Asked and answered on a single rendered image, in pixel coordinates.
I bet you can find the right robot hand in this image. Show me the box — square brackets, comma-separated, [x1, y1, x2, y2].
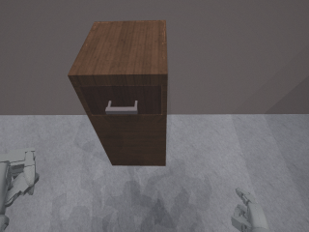
[231, 188, 270, 232]

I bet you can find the cabinet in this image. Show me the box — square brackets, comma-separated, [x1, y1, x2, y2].
[68, 19, 168, 166]

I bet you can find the left robot hand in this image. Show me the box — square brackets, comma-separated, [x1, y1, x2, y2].
[0, 147, 40, 215]

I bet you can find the robot left forearm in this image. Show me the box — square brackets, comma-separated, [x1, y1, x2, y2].
[0, 215, 10, 232]

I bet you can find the handle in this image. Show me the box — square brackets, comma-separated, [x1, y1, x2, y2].
[105, 101, 138, 115]

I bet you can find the drawer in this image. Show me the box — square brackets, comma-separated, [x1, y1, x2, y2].
[79, 84, 162, 115]

